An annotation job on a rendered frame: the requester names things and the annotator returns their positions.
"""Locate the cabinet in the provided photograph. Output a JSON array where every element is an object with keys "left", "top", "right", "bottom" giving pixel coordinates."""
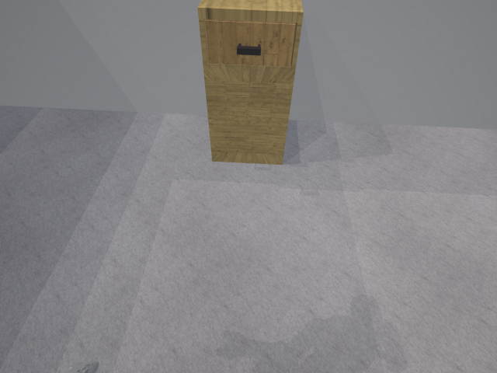
[{"left": 198, "top": 0, "right": 304, "bottom": 165}]

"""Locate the drawer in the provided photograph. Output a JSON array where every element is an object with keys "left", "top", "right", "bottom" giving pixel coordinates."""
[{"left": 204, "top": 19, "right": 296, "bottom": 67}]

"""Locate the handle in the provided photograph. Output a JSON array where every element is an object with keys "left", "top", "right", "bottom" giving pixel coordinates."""
[{"left": 237, "top": 44, "right": 261, "bottom": 56}]

